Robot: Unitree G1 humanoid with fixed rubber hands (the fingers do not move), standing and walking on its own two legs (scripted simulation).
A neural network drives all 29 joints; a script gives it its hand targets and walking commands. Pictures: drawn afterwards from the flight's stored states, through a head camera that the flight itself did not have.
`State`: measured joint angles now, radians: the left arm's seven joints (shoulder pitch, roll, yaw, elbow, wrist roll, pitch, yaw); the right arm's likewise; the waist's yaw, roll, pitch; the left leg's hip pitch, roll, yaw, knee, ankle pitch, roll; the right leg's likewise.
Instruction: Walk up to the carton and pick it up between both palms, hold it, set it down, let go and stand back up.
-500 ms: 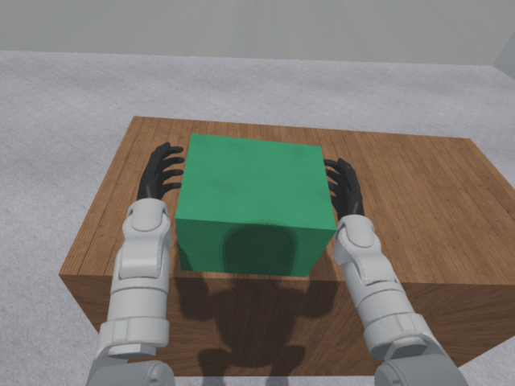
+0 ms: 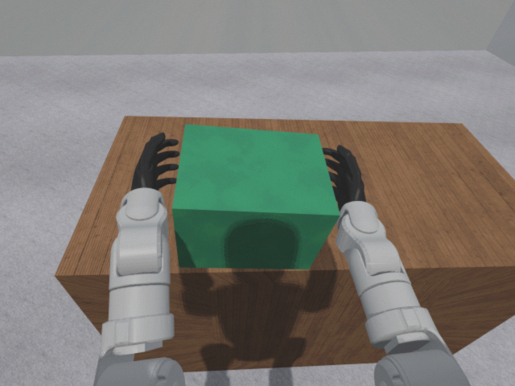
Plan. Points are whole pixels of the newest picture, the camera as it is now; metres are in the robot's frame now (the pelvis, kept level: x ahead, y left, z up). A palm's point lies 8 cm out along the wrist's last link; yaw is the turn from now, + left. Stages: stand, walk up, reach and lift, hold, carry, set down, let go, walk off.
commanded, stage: reach and lift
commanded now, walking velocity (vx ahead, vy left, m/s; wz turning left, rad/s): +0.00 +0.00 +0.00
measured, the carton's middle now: (249, 199) +0.38 -0.01 +0.11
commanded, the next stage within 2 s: hold in 0.72 s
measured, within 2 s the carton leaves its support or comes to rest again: neither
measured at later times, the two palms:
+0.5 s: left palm (140, 186) +0.37 +0.14 +0.16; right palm (346, 190) +0.35 -0.16 +0.15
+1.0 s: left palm (123, 185) +0.35 +0.16 +0.18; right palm (343, 180) +0.35 -0.14 +0.17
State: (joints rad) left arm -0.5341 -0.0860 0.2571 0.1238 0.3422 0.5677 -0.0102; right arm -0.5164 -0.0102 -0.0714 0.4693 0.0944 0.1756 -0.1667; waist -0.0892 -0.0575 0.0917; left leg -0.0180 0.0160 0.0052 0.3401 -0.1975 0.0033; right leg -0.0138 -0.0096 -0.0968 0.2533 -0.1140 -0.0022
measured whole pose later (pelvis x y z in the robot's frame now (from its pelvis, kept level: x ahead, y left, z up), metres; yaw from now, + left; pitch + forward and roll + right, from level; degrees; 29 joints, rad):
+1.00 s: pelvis -0.01 +0.00 +0.00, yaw +1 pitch -12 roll -1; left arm -0.56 -0.07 0.32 0.05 0.38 0.69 -0.06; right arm -0.59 0.01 -0.05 0.47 0.12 0.24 -0.19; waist -0.09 -0.07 0.11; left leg 0.06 0.02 -0.01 0.33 -0.19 0.00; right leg 0.07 -0.01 -0.11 0.24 -0.11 -0.01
